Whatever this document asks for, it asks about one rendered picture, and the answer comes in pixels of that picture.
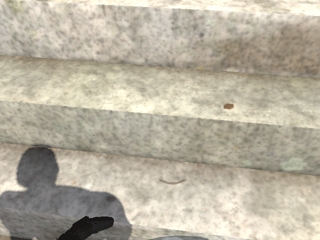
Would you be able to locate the robot left hand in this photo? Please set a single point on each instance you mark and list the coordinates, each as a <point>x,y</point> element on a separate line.
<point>86,226</point>

